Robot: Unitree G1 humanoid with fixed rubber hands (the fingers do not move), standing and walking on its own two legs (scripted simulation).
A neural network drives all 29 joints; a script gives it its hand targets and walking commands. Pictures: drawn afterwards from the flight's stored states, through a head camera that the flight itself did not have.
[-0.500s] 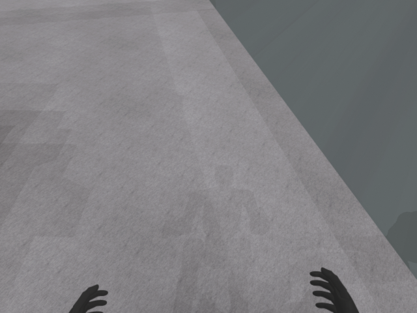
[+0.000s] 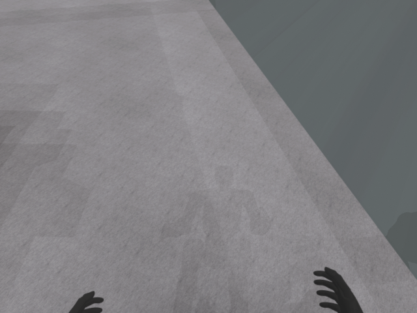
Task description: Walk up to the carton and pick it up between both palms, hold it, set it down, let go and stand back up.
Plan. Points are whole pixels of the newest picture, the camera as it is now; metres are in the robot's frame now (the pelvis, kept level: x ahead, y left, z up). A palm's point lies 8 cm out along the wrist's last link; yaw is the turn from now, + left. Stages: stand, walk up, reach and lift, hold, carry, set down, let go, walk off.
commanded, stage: stand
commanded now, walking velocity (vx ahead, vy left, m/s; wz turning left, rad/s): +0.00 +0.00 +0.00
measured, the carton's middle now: out of the picture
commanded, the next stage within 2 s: none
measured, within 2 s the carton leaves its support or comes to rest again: neither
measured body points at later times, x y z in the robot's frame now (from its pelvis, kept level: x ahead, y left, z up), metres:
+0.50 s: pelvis -0.01 +0.00 +0.00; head -0.01 +0.00 +0.45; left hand +0.11 +0.27 -0.11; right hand +0.15 -0.26 -0.08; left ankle +0.00 +0.12 -0.72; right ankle +0.00 -0.12 -0.72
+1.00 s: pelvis -0.02 +0.00 +0.00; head -0.02 +0.00 +0.45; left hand +0.09 +0.27 -0.12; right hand +0.14 -0.27 -0.07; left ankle +0.00 +0.12 -0.72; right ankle +0.00 -0.12 -0.72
